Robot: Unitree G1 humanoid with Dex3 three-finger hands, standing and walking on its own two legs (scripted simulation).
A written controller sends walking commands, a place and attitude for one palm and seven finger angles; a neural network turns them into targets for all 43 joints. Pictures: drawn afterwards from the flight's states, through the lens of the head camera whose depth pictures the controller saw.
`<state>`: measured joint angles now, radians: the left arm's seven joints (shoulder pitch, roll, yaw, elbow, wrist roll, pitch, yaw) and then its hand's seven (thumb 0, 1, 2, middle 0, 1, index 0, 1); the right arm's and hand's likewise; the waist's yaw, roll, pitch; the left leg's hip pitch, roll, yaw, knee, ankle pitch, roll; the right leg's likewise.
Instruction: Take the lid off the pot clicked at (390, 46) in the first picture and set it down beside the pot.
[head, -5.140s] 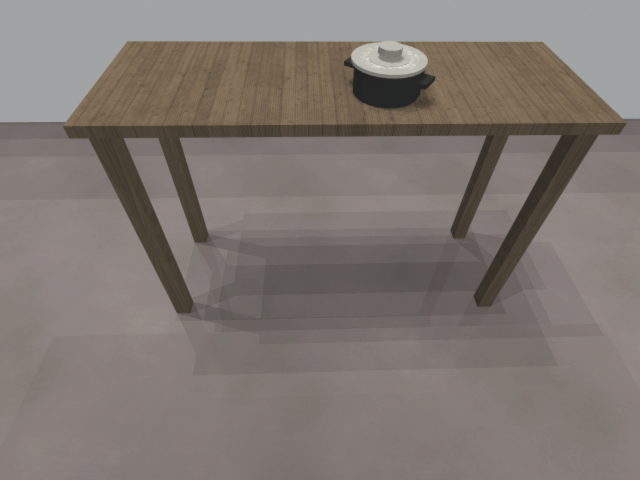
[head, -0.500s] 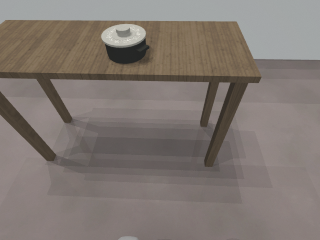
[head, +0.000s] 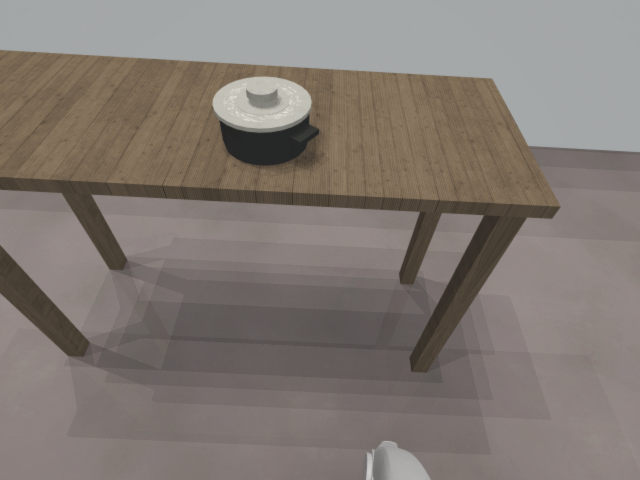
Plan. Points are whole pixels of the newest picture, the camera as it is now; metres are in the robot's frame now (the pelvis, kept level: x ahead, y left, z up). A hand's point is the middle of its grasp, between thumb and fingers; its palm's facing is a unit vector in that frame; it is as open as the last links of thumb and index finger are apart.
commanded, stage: take the last steps up to it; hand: left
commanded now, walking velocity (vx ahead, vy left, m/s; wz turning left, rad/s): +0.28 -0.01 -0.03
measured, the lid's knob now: (261, 90) +0.69 +0.14 +0.13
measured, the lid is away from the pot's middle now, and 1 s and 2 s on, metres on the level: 0.00 0.00 0.00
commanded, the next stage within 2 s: come to a stop and stand still in 0.28 s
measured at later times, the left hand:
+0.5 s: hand (226, 444) +0.20 +0.14 -0.16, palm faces +0.04 -0.97 -0.23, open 7.3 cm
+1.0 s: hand (219, 439) +0.21 +0.16 -0.18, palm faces -0.03 -0.95 -0.30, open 7.4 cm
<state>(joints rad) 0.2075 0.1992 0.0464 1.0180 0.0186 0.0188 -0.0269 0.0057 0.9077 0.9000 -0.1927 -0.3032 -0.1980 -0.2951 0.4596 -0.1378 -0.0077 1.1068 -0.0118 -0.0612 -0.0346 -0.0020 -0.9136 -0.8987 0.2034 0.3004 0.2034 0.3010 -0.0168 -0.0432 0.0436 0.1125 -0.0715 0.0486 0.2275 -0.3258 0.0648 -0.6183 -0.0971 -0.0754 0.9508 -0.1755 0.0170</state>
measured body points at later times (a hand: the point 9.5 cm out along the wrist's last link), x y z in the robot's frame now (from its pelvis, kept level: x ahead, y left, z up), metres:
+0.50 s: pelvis +0.18 -0.04 +0.01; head +0.19 -0.06 +0.46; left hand +0.20 +0.19 -0.14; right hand +0.22 -0.27 -0.16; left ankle +0.24 +0.13 -0.69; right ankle +0.18 -0.10 -0.74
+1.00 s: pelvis +0.15 -0.05 -0.02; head +0.18 -0.07 +0.42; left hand +0.21 +0.21 -0.16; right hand +0.24 -0.29 -0.17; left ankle +0.25 +0.10 -0.73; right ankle +0.14 -0.18 -0.74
